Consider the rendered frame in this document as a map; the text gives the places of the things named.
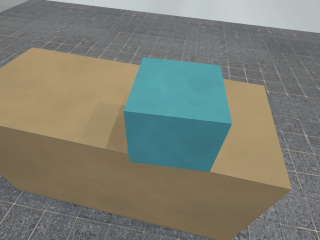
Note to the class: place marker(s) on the carton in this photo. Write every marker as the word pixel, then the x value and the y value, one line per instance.
pixel 177 114

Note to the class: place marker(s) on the pedestal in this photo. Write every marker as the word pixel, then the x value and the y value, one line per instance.
pixel 63 136

